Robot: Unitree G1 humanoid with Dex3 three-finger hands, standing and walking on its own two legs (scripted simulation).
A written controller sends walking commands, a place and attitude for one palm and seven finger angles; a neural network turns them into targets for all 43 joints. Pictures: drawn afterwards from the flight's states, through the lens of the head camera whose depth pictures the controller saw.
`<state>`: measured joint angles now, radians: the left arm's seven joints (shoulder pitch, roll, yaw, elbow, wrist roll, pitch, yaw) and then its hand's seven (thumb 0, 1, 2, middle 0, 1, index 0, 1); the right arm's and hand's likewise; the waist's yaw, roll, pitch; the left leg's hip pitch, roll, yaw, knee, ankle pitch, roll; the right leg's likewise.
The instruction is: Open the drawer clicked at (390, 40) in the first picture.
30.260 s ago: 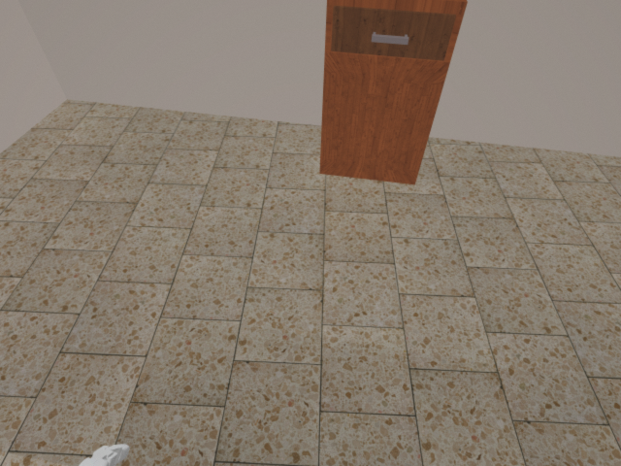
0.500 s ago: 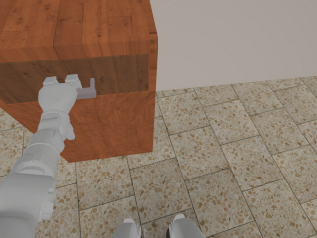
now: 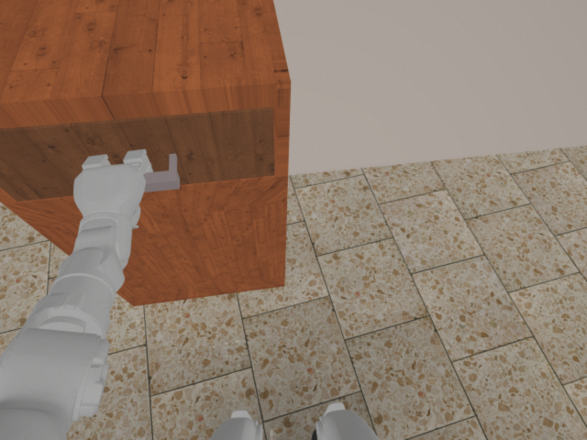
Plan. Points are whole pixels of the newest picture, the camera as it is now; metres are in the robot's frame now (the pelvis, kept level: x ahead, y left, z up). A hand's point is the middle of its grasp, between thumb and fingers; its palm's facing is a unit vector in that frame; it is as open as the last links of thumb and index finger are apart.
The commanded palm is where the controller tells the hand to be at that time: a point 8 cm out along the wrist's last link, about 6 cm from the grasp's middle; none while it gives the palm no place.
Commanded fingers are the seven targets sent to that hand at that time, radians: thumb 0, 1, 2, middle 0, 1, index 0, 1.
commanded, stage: close the thumb around the handle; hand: left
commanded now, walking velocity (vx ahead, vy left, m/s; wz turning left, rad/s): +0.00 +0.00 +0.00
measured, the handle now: (133, 173) +0.51 +0.23 +0.00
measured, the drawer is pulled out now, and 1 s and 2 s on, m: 0.00 0.06 0.18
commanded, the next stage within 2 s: pull the drawer open in 0.20 s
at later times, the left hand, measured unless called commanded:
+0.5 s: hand (127, 211) +0.45 +0.24 -0.02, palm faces -0.06 -0.02 -1.00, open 5.6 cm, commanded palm +0.42 +0.24 +0.03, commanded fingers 0.00 0.90 0.90 -0.40 -1.35 -0.40 -1.35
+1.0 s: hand (124, 246) +0.39 +0.23 -0.02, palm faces -0.01 -0.05 -1.00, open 5.6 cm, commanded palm +0.36 +0.23 +0.03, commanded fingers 0.00 0.90 0.90 -0.40 -1.35 -0.40 -1.35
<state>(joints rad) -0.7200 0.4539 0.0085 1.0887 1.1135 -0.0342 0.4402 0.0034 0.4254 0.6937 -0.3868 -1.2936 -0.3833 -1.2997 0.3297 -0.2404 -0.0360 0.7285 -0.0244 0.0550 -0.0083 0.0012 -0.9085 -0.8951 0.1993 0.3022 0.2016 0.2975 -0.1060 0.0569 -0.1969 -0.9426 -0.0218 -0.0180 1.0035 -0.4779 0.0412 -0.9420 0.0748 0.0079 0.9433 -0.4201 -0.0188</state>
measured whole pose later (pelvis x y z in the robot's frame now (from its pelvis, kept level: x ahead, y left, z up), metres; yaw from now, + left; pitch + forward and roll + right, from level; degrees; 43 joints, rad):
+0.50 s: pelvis +0.00 +0.00 +0.00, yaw +0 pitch +24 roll -2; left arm -0.70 0.46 0.00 1.06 1.10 -0.03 0.45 0.01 0.73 0.80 -0.34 -1.34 -0.40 -1.35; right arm 0.32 -0.25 -0.04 0.72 -0.02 0.06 -0.01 0.00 -0.91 -0.90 0.20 0.30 0.20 0.30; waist -0.11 0.05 -0.19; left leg -0.95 -0.02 -0.01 1.00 -0.47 0.04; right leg -0.95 0.08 0.01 0.94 -0.42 -0.02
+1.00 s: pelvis +0.02 +0.01 +0.02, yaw -1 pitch +20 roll -2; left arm -0.31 0.34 -0.07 0.68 1.10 0.04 0.50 0.01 0.74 0.80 -0.31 -1.35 -0.40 -1.35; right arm 0.25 -0.23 -0.05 0.67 -0.01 0.09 0.01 0.00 -0.91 -0.90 0.20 0.30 0.20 0.30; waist -0.04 0.05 -0.19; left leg -0.77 -0.03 0.00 0.91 -0.48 0.06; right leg -0.77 0.07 0.03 0.85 -0.42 -0.01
